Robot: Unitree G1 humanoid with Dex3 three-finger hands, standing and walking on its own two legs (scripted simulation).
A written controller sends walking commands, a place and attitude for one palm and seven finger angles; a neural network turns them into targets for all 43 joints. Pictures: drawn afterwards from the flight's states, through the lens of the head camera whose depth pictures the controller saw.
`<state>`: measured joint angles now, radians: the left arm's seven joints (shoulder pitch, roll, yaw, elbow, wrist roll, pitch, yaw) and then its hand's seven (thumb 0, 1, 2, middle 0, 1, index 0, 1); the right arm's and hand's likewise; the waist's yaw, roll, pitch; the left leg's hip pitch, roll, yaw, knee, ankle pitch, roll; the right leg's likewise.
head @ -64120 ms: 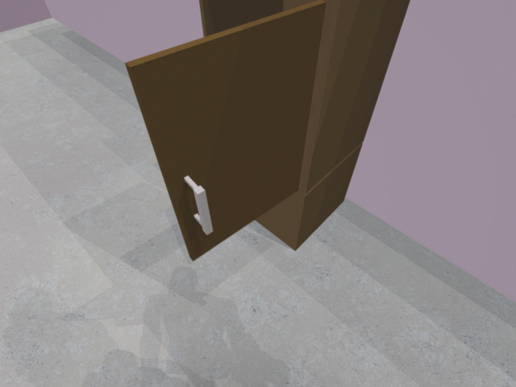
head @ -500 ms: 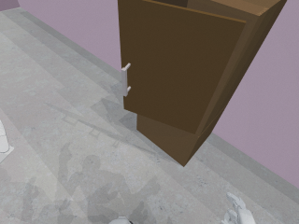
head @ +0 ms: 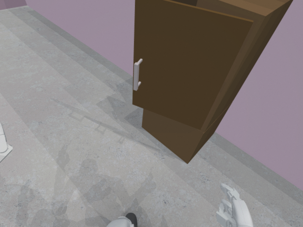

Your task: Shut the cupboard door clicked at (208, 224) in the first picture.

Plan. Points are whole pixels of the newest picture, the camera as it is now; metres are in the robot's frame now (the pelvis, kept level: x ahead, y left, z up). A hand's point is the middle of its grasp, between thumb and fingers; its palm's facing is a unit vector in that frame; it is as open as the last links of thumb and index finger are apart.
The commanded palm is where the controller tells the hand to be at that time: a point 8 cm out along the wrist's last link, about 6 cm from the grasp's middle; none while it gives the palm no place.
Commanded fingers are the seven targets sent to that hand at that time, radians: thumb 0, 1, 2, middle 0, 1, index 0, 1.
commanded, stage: step back with the hand held close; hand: left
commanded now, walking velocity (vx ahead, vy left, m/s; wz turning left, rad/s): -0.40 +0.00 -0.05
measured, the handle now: (138, 75) +0.79 +0.12 -0.08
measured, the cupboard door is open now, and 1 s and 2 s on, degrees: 19 19 19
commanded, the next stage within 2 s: stop stepping back and stand still in 0.30 s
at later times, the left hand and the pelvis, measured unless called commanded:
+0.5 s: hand out of the picture +0.10 +0.33 +0.19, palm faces +0.37 -0.88 -0.31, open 7.4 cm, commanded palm +0.04 +0.38 +0.19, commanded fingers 0.00 0.90 0.90 -0.20 -0.30 -0.20 -0.30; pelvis -0.13 +0.09 -0.01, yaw -6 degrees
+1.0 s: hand out of the picture +0.00 +0.41 +0.17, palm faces +0.42 -0.85 -0.33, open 7.4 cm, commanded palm -0.06 +0.45 +0.19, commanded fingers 0.00 0.90 0.90 -0.20 -0.30 -0.20 -0.30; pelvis -0.23 +0.16 +0.01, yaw -5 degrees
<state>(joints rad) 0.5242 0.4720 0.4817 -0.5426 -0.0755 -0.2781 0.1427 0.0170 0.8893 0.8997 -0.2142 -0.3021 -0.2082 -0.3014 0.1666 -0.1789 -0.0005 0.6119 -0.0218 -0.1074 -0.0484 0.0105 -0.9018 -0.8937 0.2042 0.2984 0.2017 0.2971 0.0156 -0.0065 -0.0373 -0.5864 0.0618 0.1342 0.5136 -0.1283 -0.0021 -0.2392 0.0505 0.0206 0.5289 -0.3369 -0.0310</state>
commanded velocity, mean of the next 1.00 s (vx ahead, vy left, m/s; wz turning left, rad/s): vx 0.01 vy -0.08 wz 0.00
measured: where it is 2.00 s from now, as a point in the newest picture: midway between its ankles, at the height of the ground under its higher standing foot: outside the picture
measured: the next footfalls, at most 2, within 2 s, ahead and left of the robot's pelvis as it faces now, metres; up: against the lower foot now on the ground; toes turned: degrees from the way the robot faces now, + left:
right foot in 0.34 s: -0.13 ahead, -0.06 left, +0.00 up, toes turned -9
left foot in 0.48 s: +0.03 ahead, +0.15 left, +0.00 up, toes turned -6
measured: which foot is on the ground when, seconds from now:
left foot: down 0.00-0.32, up 0.34-0.46, down 0.48-0.68, up 0.70-0.98, down 1.00-1.00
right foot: down 0.00-0.10, up 0.12-0.32, down 0.34-0.48, up 0.50-0.68, down 0.70-1.00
